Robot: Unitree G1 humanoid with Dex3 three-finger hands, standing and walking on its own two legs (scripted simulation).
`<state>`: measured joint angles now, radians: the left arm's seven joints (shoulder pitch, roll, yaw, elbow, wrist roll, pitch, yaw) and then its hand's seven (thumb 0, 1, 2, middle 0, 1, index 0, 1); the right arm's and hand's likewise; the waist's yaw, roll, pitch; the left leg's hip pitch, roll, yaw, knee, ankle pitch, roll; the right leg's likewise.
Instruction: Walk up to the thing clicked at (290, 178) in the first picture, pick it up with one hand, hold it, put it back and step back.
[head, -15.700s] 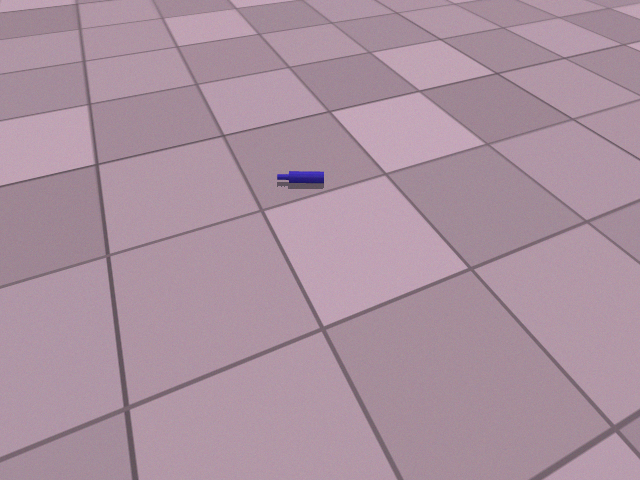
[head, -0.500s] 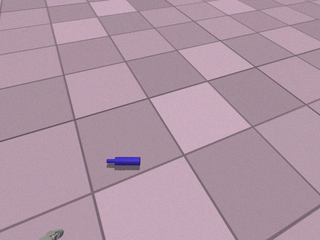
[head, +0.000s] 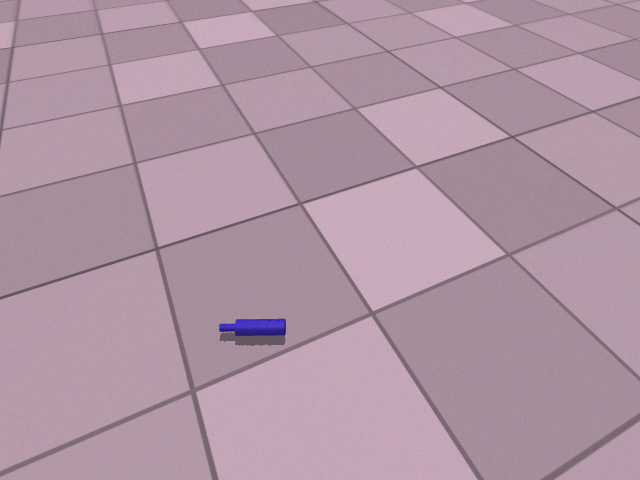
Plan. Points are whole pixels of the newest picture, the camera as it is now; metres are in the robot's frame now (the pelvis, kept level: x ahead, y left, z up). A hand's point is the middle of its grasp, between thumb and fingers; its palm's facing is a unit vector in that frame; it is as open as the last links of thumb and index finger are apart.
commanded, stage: stand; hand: left
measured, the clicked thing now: (252, 327) +0.74 +0.26 -0.75
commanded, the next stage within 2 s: walk up in 0.48 s
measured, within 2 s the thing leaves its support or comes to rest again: neither
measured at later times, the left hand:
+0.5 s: hand out of the picture +0.09 +0.25 -0.15, palm faces -0.04 -0.94 -0.34, open 7.4 cm
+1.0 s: hand out of the picture +0.15 +0.32 -0.16, palm faces -0.03 -0.94 -0.33, open 7.4 cm
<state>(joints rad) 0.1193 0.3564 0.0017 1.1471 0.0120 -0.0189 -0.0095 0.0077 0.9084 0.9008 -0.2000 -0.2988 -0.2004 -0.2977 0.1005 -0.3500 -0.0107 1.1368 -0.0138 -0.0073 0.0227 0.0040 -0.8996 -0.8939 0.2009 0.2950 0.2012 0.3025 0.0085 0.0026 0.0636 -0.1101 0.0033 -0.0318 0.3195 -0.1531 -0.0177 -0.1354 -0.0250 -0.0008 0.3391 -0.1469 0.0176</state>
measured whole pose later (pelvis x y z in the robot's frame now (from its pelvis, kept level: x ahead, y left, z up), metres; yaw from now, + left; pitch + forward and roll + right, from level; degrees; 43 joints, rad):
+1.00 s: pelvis +0.11 +0.04 -0.01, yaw +0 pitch -4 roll +0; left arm 0.29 0.44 0.08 0.98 0.02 0.00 -0.07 0.01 0.91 0.90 -0.20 -0.30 -0.20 -0.30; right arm 0.34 -0.37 -0.07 0.95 -0.03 -0.07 0.04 0.00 -0.90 -0.89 0.20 0.30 0.20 0.30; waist -0.01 -0.07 0.07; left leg -0.09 0.01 0.06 0.42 -0.26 0.02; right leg -0.47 -0.02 0.06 0.90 -0.29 0.00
